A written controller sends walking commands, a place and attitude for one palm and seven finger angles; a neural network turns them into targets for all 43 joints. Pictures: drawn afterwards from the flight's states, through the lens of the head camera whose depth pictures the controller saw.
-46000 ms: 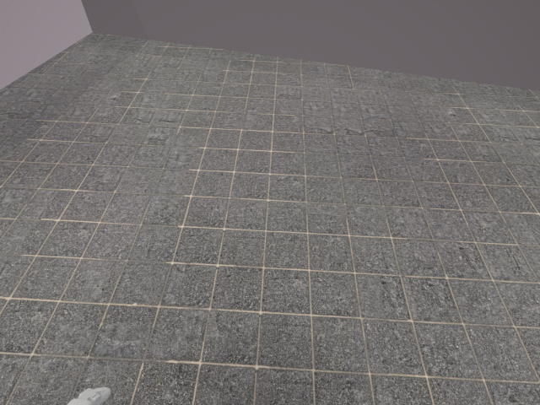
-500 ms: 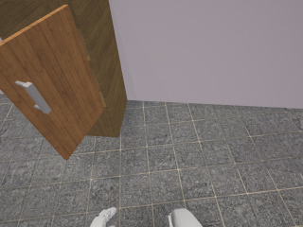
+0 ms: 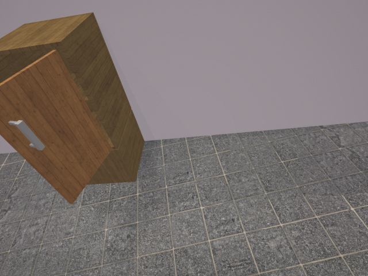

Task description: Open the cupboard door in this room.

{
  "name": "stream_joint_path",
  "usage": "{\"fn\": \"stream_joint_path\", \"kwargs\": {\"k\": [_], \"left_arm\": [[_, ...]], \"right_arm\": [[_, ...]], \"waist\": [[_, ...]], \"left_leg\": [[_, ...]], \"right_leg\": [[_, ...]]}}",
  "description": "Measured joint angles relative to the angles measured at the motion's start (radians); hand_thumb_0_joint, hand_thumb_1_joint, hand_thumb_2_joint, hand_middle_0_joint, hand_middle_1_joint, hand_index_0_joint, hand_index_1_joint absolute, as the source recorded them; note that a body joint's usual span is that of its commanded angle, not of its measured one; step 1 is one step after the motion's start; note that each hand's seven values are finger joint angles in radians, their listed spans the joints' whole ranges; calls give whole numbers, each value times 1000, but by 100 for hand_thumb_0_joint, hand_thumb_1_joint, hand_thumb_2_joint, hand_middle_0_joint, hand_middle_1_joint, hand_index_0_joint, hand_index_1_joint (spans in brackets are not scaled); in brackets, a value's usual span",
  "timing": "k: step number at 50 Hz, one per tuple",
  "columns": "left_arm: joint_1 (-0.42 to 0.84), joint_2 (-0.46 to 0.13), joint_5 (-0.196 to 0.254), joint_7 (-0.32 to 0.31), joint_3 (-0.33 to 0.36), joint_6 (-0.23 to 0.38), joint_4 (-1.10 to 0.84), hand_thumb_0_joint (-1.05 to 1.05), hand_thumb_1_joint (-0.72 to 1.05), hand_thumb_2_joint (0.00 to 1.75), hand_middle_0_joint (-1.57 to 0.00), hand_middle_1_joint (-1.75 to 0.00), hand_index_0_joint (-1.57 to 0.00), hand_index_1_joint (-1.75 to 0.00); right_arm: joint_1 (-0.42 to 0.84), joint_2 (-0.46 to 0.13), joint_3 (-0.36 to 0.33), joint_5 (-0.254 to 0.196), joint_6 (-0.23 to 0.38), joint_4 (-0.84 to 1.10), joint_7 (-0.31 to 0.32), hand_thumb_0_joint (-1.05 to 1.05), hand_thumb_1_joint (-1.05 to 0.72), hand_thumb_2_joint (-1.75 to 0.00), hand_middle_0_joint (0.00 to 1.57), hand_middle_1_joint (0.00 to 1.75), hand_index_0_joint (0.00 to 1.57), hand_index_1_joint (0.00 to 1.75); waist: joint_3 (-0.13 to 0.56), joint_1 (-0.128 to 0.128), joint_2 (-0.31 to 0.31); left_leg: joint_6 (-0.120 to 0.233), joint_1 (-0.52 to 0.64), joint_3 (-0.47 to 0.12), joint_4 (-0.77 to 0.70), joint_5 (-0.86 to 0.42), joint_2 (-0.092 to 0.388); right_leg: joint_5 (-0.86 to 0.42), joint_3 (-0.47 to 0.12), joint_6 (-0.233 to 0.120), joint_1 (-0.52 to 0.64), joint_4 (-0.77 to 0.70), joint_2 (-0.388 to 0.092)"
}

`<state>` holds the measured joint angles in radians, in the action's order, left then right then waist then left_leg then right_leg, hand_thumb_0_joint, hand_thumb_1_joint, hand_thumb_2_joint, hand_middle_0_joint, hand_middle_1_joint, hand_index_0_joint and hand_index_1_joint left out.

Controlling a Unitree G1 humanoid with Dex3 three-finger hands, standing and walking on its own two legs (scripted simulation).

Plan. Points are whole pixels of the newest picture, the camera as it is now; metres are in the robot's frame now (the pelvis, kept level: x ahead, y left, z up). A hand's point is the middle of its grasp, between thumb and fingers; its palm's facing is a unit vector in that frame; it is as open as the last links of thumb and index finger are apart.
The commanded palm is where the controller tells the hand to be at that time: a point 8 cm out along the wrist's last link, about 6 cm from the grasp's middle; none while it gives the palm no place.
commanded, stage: relax the arm and regain balance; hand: left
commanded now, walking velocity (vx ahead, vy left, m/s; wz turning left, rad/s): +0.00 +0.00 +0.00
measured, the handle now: (26, 135) +0.60 +0.58 +0.02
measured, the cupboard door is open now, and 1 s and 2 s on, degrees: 73 73 73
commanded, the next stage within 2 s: stand and wait in 1.24 s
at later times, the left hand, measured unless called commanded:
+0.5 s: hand out of the picture +0.06 +0.17 -0.15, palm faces +0.12 -0.97 -0.22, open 16.7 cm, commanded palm none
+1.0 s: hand out of the picture +0.07 +0.21 -0.16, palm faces +0.12 -0.97 -0.19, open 16.4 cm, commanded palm none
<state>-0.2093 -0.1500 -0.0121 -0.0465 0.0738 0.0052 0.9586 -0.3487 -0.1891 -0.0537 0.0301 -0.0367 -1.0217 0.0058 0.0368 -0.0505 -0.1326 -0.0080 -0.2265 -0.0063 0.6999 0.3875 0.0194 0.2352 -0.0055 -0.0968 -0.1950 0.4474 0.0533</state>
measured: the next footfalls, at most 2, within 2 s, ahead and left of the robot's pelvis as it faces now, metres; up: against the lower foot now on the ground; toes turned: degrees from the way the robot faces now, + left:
left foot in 0.12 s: -0.02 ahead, +0.14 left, +0.00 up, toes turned +0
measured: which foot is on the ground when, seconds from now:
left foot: up 0.00-0.10, down 0.12-1.00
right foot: down 0.00-1.00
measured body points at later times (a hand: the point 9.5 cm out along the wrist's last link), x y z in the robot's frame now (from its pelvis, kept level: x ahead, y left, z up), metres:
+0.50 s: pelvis -0.05 +0.00 +0.00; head -0.05 -0.03 +0.45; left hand +0.05 +0.23 -0.13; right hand -0.11 -0.22 -0.17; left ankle -0.06 +0.14 -0.74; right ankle +0.00 -0.06 -0.74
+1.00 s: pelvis -0.04 +0.04 +0.00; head -0.03 +0.02 +0.45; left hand +0.06 +0.26 -0.14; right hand -0.09 -0.14 -0.17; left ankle -0.06 +0.14 -0.74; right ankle +0.00 -0.06 -0.74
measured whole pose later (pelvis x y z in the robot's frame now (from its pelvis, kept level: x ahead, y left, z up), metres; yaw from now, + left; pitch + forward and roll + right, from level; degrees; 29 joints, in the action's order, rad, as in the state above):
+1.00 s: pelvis -0.04 +0.04 +0.00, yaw +0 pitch -2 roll +1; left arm -0.12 -0.10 0.02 -0.05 0.10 0.01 1.03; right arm -0.36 -0.07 -0.02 0.03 0.01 -1.13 0.03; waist -0.05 -0.03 -0.03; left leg 0.03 -0.12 0.03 0.41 0.26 -0.04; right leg 0.18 -0.02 -0.03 -0.25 0.46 0.02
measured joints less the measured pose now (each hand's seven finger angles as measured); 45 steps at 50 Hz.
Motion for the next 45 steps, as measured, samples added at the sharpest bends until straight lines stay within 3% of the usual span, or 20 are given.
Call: {"fn": "stream_joint_path", "kwargs": {"k": [6,8,11,20,28,36,45], "left_arm": [[15,41,28,-2,19,15,-10,12,-58,26,-15,-30,-16,-30],[26,49,47,1,35,14,0,14,-61,25,-15,-30,-16,-30],[38,59,56,1,50,11,9,20,-61,22,-15,-30,-16,-30],[58,53,26,4,32,-5,50,23,-61,21,-15,-30,-16,-30],[70,31,25,11,31,-16,61,17,-60,24,-15,-30,-16,-30],[83,25,38,13,34,-13,64,16,-58,25,-15,-30,-16,-30],[91,39,41,4,31,1,70,18,-56,26,-15,-30,-15,-30]], "right_arm": [[55,4,12,-3,17,-26,20,0,-92,-90,20,30,20,30],[71,6,14,-1,17,-43,27,0,-92,-90,20,30,20,30],[74,5,13,1,16,-56,31,0,-92,-90,20,30,20,30],[18,-2,8,5,5,-83,30,0,-92,-90,20,30,20,30],[-80,36,19,11,8,-117,26,0,-92,-90,20,30,20,30],[-128,95,33,9,19,-143,23,0,-91,-90,20,30,20,30],[-71,131,36,0,39,-133,26,0,-91,-90,20,30,20,30]], "waist": [[-47,50,16],[-71,58,34],[-89,68,54],[-72,27,56],[-61,1,81],[-78,2,104],[-90,13,107]], "left_leg": [[20,118,-23,-295,-103,7],[-11,122,-27,-313,-118,12],[-12,120,-25,-312,-127,18],[5,102,-21,-276,-119,32],[-14,80,-2,-260,-124,14],[9,70,22,-261,-129,-25],[31,90,30,-283,-131,-53]], "right_leg": [[-32,37,-10,-32,-8,31],[-40,45,-12,-32,-11,33],[-68,44,-14,-20,-44,39],[-113,39,-6,2,-99,55],[-108,21,9,-33,-64,36],[-88,-3,34,-70,-14,-1],[-70,-15,58,-67,5,-28]]}}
